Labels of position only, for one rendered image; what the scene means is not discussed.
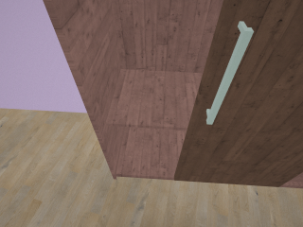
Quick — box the wardrobe door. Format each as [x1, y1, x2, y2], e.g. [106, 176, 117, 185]
[289, 172, 303, 183]
[174, 0, 303, 187]

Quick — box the handle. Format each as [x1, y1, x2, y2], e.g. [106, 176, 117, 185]
[206, 21, 254, 125]

